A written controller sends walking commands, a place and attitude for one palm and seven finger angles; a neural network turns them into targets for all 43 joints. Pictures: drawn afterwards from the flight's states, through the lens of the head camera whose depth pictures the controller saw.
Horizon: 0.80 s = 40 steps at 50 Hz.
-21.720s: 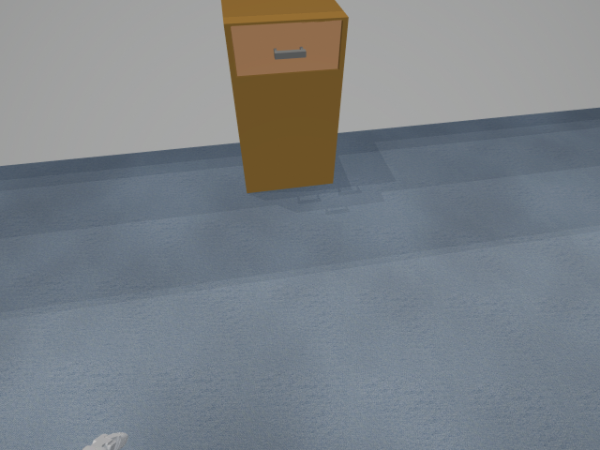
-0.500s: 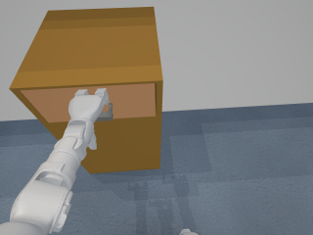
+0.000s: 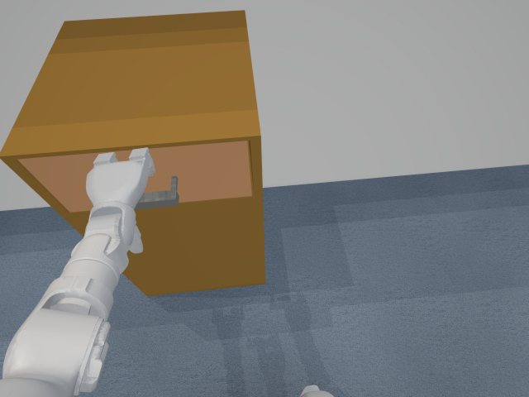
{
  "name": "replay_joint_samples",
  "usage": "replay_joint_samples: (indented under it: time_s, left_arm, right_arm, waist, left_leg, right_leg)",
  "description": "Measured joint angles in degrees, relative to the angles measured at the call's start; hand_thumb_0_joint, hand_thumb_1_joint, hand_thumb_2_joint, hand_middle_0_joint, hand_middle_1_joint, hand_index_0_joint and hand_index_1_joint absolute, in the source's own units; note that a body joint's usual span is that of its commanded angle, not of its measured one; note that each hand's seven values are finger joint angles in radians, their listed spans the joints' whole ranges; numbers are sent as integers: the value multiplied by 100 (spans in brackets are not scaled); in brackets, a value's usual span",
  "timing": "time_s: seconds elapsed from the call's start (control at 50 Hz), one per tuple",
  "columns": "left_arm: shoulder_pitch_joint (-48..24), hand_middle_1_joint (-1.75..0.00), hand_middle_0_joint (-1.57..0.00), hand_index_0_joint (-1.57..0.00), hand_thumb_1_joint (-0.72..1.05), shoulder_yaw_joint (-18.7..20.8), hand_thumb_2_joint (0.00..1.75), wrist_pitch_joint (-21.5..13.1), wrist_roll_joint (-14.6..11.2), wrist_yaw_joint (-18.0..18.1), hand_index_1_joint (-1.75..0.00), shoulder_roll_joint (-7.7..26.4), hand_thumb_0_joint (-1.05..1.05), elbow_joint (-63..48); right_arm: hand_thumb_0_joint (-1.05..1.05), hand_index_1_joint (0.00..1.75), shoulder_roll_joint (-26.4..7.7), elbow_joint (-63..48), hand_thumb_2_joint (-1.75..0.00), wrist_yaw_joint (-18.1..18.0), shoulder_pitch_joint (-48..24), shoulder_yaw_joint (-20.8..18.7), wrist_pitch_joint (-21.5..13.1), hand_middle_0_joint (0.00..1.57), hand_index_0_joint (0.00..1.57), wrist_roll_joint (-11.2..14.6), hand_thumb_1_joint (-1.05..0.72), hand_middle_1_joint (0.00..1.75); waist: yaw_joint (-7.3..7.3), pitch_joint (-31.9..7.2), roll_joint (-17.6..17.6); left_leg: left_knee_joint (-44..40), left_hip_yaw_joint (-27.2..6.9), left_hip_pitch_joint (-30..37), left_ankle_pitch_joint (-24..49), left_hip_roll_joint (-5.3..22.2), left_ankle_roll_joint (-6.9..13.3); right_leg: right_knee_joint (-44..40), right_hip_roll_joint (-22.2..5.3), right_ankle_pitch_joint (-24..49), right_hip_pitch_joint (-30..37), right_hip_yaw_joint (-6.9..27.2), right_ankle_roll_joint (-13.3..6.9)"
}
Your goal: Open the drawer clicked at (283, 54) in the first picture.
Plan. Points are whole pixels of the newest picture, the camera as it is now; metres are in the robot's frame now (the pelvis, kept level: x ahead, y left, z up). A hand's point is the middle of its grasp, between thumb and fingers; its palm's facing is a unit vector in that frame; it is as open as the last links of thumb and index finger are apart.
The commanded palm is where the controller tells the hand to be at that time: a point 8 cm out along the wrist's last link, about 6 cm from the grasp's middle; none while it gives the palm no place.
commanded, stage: lower the fingers behind the handle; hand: left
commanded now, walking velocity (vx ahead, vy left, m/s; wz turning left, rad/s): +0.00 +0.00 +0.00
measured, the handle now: (148, 191) +0.49 +0.22 -0.04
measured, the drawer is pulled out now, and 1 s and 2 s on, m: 0.00 0.00 0.00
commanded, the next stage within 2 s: lift the fingers back up to retry in 1.34 s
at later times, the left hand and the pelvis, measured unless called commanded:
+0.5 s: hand (140, 209) +0.44 +0.23 -0.03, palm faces -0.02 -0.02 -1.00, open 13.6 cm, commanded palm +0.42 +0.23 +0.02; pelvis -0.01 +0.01 -0.03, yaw +1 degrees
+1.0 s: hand (140, 211) +0.44 +0.23 -0.04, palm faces +0.03 +0.01 -1.00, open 13.8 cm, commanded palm +0.42 +0.23 -0.01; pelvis -0.03 +0.01 -0.04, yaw +1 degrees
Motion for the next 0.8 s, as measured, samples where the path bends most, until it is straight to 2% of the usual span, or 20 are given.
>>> replay_joint_samples:
  time_s: [0.12,0.24,0.32,0.4,0.44,0.66,0.8]
  left_arm:
    - [223,-120,-32,-32,-49,-178,30,-429,66,-53,-121,183,0,-94]
    - [95,-122,-33,-32,-49,-184,30,-814,224,342,-121,184,0,-262]
    - [-275,-122,-32,-32,-49,-263,30,-584,238,598,-121,84,0,71]
    - [-504,-121,-32,-32,-49,-235,30,-240,175,628,-121,-96,0,319]
    - [-485,-121,-33,-33,-49,-143,30,-126,147,688,-124,-169,0,329]
    - [-419,-122,-31,-32,-49,-153,30,-98,133,525,-123,-107,0,390]
    - [-459,-126,-27,-32,-49,-248,30,-167,217,672,-121,-44,0,344]
  right_arm:
    - [0,30,-102,10,-89,-35,96,-137,-183,20,20,-11,-91,30]
    - [0,30,-140,220,-90,6,45,-261,-319,20,20,-133,-91,30]
    - [0,30,-105,305,-90,115,-77,-256,-335,20,20,-168,-91,30]
    - [0,30,-24,265,-90,205,-124,-190,-271,20,20,-198,-91,30]
    - [0,30,12,237,-90,215,-81,-141,-208,20,20,-200,-91,30]
    - [0,30,63,209,-89,171,194,6,-67,20,20,-144,-91,30]
    - [0,30,-64,181,-89,144,193,-52,-111,20,20,-142,-91,30]
  waist:
    - [94,15,-32]
    - [117,-102,-41]
    - [31,-160,-2]
    - [-62,-167,49]
    - [-64,-178,71]
    - [-75,-231,57]
    - [-77,-257,7]
  left_leg:
    - [281,-141,-315,-69,-25,-8]
    - [818,-293,-902,-242,-83,-1]
    - [1112,-319,-1227,-347,-104,13]
    - [1204,-249,-1365,-387,-93,42]
    - [1190,-195,-1353,-396,-86,62]
    - [1151,-72,-1272,-405,-71,108]
    - [1363,-86,-1510,-450,-74,110]
  right_leg:
    - [188,-33,-73,-226,-148,-10]
    - [618,-90,-248,-715,-313,-2]
    - [860,-106,-336,-1007,-347,16]
    - [940,-90,-346,-1163,-282,49]
    - [939,-81,-342,-1174,-228,66]
    - [938,-60,-332,-1146,-106,106]
    - [1122,-61,-366,-1367,-128,109]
